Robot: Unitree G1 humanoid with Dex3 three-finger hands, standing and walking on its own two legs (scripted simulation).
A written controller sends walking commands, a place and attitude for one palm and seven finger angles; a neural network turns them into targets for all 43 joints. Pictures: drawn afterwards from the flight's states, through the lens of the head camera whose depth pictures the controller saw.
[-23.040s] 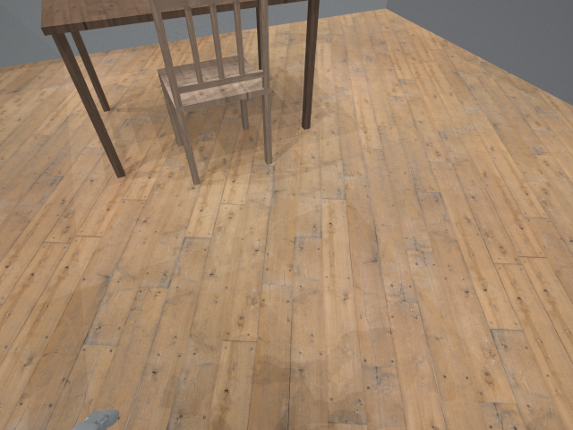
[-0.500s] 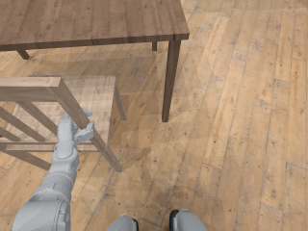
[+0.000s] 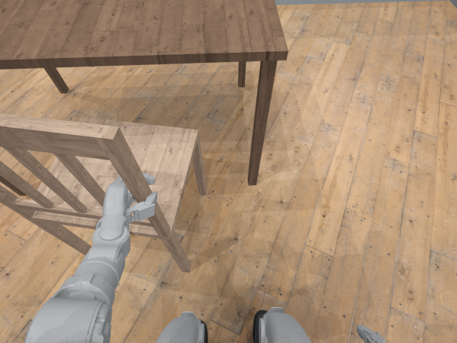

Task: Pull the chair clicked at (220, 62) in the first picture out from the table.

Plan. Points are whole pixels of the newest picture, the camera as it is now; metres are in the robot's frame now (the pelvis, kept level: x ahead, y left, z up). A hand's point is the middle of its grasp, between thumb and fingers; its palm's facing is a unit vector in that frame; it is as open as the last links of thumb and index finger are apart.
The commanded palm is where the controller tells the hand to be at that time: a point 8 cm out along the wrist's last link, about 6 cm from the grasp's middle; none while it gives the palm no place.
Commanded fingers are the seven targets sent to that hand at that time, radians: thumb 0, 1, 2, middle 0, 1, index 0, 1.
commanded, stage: step backward, pulling the chair out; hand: left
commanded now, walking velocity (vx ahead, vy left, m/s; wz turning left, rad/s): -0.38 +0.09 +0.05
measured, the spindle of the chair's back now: (52, 183) +0.43 +0.39 -0.06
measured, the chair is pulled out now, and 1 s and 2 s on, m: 0.14 0.17 0.39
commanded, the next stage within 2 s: none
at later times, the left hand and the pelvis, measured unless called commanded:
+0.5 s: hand (148, 209) +0.36 +0.17 -0.05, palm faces +0.11 -0.97 -0.23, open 5.9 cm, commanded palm +0.36 +0.22 -0.04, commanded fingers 0.00 0.90 0.90 -0.50 -1.45 -0.50 -1.45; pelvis -0.01 +0.00 +0.00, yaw +0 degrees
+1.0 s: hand (147, 216) +0.34 +0.17 -0.04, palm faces +0.09 -0.97 -0.21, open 5.9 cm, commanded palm +0.33 +0.22 -0.04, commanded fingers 0.00 0.90 0.90 -0.50 -1.45 -0.50 -1.45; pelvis -0.05 +0.01 +0.02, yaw +1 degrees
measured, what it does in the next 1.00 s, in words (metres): steps on the spot: right foot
